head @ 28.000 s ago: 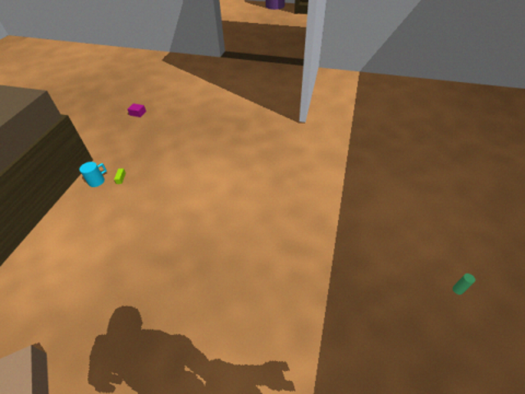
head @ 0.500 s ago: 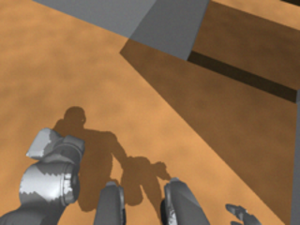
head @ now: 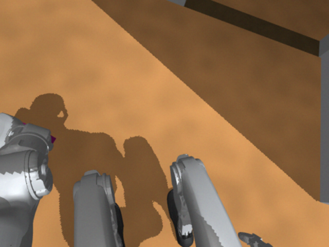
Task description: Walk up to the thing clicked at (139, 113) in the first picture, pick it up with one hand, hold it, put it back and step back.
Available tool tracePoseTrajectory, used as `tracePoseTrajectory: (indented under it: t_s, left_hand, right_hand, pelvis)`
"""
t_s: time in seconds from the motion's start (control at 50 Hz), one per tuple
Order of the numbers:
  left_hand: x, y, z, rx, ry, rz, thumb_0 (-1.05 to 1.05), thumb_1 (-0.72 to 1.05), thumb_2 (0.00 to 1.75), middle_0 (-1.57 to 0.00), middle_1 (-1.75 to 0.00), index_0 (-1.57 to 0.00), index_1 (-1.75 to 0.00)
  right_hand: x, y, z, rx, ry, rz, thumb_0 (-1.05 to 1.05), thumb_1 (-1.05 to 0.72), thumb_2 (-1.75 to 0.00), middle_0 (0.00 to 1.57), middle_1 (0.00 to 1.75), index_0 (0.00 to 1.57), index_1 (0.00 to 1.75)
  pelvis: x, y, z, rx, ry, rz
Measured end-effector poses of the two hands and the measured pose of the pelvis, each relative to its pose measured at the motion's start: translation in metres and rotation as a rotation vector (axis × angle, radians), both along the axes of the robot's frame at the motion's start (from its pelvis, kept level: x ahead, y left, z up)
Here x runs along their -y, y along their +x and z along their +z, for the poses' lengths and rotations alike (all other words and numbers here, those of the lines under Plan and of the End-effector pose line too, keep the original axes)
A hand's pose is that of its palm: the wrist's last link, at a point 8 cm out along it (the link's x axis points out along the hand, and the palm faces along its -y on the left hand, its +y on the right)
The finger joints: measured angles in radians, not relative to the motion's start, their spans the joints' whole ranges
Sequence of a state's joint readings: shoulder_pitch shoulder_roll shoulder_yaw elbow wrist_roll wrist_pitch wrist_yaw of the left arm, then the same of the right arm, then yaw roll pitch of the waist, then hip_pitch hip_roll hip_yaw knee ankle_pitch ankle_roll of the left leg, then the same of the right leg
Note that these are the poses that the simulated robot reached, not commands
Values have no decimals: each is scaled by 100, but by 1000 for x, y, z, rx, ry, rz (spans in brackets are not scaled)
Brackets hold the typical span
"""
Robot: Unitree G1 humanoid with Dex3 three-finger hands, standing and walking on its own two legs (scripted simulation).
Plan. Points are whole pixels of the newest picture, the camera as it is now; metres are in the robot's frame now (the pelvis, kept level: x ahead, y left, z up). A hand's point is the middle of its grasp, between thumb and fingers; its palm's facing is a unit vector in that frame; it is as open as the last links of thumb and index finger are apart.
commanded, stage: crouch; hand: left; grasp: from above
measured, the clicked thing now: (30, 141) +0.42 +0.31 -0.17
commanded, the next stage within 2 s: lower in 0.64 s
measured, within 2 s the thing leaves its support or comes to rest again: neither
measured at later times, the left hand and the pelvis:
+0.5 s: hand (35, 145) +0.43 +0.32 -0.23, palm faces -0.14 -0.42 -0.90, open 10.8 cm; pelvis +0.00 +0.00 -0.09, yaw -1 degrees
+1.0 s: hand (39, 148) +0.43 +0.33 -0.28, palm faces -0.18 -0.42 -0.89, open 10.9 cm; pelvis +0.00 +0.00 -0.11, yaw -3 degrees
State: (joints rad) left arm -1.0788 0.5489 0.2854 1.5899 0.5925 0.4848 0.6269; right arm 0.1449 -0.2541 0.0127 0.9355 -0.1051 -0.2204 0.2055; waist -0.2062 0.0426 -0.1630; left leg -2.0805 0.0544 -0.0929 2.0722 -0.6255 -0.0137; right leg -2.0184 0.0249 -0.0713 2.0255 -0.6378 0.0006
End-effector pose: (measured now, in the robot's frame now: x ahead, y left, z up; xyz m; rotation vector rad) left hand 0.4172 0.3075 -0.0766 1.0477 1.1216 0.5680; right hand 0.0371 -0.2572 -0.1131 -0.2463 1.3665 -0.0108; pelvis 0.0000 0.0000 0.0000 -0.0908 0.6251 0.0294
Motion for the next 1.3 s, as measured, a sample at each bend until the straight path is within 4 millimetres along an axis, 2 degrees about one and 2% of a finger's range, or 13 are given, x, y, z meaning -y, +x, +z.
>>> tracePoseTrajectory:
  t_s: [0.14, 0.26, 0.46, 0.64, 0.8, 0.92, 1.12, 1.3]
  left_hand:
    - [-1, 12, -43, 2, 9, 5, 1, -13, 41, -62, -40, -76, -43]
    - [-8, 19, -59, 11, 40, -19, 0, -14, 39, -65, -37, -78, -41]
    - [-15, 9, -89, -23, 15, 12, 1, -13, 35, -67, -35, -80, -39]
    - [-25, 11, -117, -3, 24, -17, 0, -13, 34, -67, -35, -80, -39]
    - [-30, 13, -124, 4, 32, -6, -2, -15, 39, -67, -35, -79, -40]
    - [-29, 13, -133, -29, 16, -23, -4, -16, 43, -67, -36, -79, -41]
    - [-25, 10, -164, -44, 28, -64, -4, -15, 43, -65, -38, -77, -43]
    - [-19, 15, -181, -15, 34, -1, -4, -15, 44, -64, -38, -76, -43]
  right_hand:
    - [6, -8, -34, -31, 3, 5, 1, -91, -90, 20, 29, 20, 30]
    - [9, -9, -58, -46, 29, 17, 1, -91, -90, 20, 29, 20, 30]
    - [11, -10, -82, -58, 55, 87, 0, -91, -90, 19, 29, 20, 30]
    - [10, -16, -89, -79, 31, 117, 0, -91, -90, 19, 29, 20, 30]
    - [5, -14, -89, -87, 42, 127, 0, -92, -90, 19, 29, 20, 30]
    - [4, -20, -89, -94, 49, 139, 0, -92, -90, 19, 29, 20, 30]
    - [1, -42, -91, -136, 63, 163, 0, -92, -90, 19, 29, 20, 30]
    - [3, -48, -82, -166, 64, 206, 0, -92, -90, 19, 29, 20, 30]
  pelvis:
    - [0, 1, -36, -8, 1, -8]
    - [1, 2, -57, 1, 11, -14]
    - [4, 0, -81, 30, 15, -23]
    - [0, 1, -100, 47, -7, -26]
    - [-3, 4, -103, 53, -17, -27]
    - [-3, 3, -107, 61, -24, -32]
    - [-2, -1, -120, 99, -37, -46]
    - [-3, -1, -122, 121, -58, -58]
